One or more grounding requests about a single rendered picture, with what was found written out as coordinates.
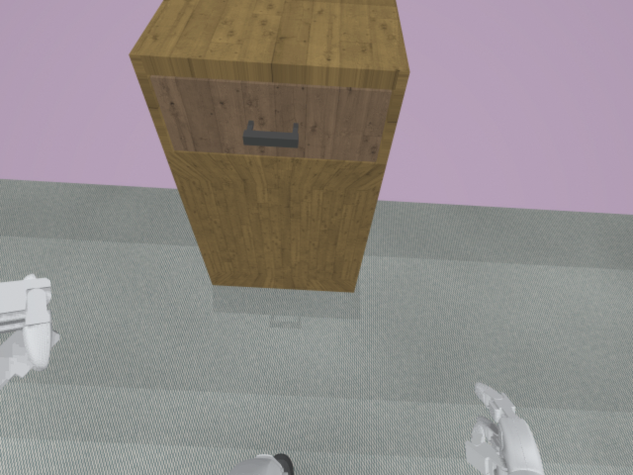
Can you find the robot left shin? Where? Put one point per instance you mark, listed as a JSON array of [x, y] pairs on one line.
[[269, 457]]

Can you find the cabinet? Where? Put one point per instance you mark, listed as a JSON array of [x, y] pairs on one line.
[[275, 221]]

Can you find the right robot hand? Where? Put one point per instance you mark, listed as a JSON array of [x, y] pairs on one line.
[[512, 446]]

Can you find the left robot foot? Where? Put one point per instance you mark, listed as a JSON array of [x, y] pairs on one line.
[[286, 463]]

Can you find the drawer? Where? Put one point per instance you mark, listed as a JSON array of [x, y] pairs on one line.
[[210, 115]]

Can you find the handle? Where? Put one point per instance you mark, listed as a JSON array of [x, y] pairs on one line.
[[251, 137]]

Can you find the left robot hand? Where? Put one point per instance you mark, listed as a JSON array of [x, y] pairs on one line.
[[23, 310]]

